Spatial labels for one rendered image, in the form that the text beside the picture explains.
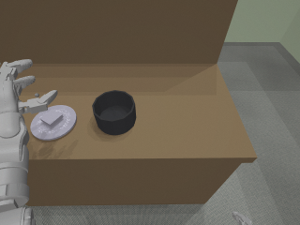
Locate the pot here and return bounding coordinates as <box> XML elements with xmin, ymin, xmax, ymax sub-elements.
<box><xmin>92</xmin><ymin>90</ymin><xmax>137</xmax><ymax>136</ymax></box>

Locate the right robot hand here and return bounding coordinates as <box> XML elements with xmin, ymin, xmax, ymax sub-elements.
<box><xmin>232</xmin><ymin>211</ymin><xmax>252</xmax><ymax>225</ymax></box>

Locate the table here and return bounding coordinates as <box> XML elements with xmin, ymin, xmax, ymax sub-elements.
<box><xmin>0</xmin><ymin>0</ymin><xmax>257</xmax><ymax>206</ymax></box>

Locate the left robot hand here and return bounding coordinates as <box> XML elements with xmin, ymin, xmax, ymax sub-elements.
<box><xmin>0</xmin><ymin>59</ymin><xmax>58</xmax><ymax>114</ymax></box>

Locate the robot left forearm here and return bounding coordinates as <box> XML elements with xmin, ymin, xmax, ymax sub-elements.
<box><xmin>0</xmin><ymin>112</ymin><xmax>30</xmax><ymax>213</ymax></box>

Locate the knob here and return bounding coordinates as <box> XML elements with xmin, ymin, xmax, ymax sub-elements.
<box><xmin>40</xmin><ymin>109</ymin><xmax>64</xmax><ymax>127</ymax></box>

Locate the lid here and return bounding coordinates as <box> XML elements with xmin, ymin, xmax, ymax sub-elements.
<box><xmin>30</xmin><ymin>105</ymin><xmax>77</xmax><ymax>141</ymax></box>

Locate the robot left upper arm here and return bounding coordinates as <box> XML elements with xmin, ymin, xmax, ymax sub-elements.
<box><xmin>0</xmin><ymin>207</ymin><xmax>36</xmax><ymax>225</ymax></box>

